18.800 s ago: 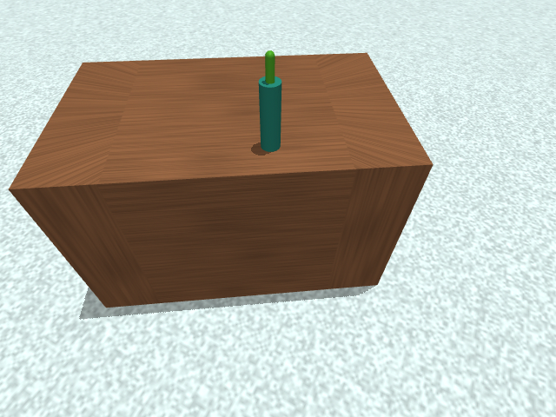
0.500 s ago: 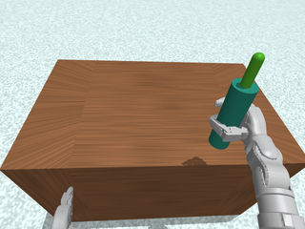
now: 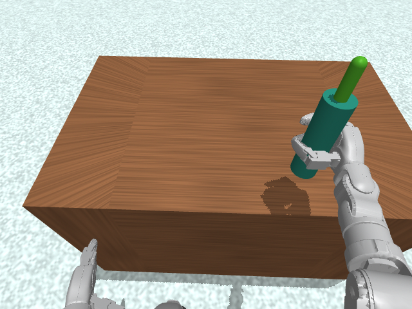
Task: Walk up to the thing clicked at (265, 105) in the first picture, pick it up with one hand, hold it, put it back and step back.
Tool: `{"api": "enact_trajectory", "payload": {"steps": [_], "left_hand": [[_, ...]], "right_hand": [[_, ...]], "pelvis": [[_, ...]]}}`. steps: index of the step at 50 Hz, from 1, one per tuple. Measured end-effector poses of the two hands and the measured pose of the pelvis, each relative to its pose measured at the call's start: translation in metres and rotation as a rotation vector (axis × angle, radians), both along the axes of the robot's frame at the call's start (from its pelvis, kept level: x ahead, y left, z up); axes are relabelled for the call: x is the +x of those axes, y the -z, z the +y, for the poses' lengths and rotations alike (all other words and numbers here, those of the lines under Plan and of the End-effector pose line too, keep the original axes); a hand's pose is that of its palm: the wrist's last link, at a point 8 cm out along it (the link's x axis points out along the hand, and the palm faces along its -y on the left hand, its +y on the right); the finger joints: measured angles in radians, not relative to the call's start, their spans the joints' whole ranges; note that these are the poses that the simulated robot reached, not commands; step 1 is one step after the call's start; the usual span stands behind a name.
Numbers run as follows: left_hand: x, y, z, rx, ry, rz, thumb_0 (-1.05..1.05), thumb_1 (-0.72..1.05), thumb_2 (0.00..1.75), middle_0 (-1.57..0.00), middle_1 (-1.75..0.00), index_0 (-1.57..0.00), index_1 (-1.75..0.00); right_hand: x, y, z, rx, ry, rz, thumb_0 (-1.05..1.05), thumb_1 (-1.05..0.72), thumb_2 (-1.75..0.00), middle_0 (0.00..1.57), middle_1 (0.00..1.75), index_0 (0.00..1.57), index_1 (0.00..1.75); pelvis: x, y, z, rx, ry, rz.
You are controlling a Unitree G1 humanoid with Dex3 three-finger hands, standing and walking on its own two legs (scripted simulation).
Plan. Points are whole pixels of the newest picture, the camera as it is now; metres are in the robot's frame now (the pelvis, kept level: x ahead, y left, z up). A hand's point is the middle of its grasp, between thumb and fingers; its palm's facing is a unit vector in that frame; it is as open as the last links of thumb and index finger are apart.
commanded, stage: crouch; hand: right
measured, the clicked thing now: (326, 125) +0.42 -0.17 +0.14
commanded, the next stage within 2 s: lower in 0.34 s
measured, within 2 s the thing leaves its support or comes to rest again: rests again in 1.48 s
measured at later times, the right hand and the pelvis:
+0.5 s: hand (303, 140) +0.45 -0.16 +0.06, palm faces -0.02 +1.00 +0.01, open 7.5 cm; pelvis -0.01 -0.01 -0.02, yaw +0 degrees
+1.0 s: hand (292, 149) +0.47 -0.15 +0.01, palm faces -0.01 +1.00 +0.02, open 7.5 cm; pelvis -0.02 -0.01 -0.05, yaw +0 degrees
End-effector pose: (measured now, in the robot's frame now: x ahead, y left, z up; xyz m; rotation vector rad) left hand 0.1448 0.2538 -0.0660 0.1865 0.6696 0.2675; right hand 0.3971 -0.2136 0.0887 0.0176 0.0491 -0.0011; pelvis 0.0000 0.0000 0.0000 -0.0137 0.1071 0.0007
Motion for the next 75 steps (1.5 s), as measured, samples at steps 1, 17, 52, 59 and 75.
{"api": "enact_trajectory", "payload": {"steps": [1,17,52,59,75], "left_hand": [[0.0,0.0,0.0,0.002,0.0,-0.002,-0.01,-0.57,0.07,-0.05,-0.05,-0.04,-0.05],[-0.015,-0.002,-0.003,0.022,0.0,-0.007,-0.01,-0.56,0.06,-0.05,-0.04,-0.04,-0.05],[-0.025,-0.002,-0.008,0.096,0.058,-0.071,-0.01,-0.54,0.05,-0.05,-0.05,-0.05,-0.05],[-0.027,-0.005,-0.007,0.109,0.068,-0.082,-0.01,-0.54,0.05,-0.05,-0.05,-0.05,-0.05],[-0.029,-0.002,-0.006,0.128,0.072,-0.087,-0.01,-0.54,0.05,-0.05,-0.04,-0.05,-0.04]], "right_hand": [[0.001,0.002,0.0,0.001,-0.003,0.003,-0.02,0.07,-1.1,0.88,1.0,0.87,1.04],[0.027,0.017,0.004,0.008,-0.016,-0.008,-0.03,0.07,-1.09,0.88,1.0,0.87,1.04],[0.049,0.08,0.01,-0.002,-0.008,0.001,-0.03,0.07,-1.1,0.88,1.0,0.87,1.05],[0.048,0.09,0.01,0.009,-0.002,0.009,-0.03,0.07,-1.1,0.88,1.0,0.87,1.05],[0.051,0.107,0.012,0.002,0.0,0.011,-0.03,0.07,-1.09,0.88,1.01,0.86,1.05]], "pelvis": [[0.0,0.001,0.0,0.0,0.001,0.005],[-0.006,0.013,-0.004,0.002,-0.007,0.066],[-0.019,0.052,-0.007,0.006,-0.006,0.201],[-0.019,0.056,-0.006,0.008,-0.001,0.21],[-0.021,0.066,-0.006,0.009,-0.001,0.235]]}}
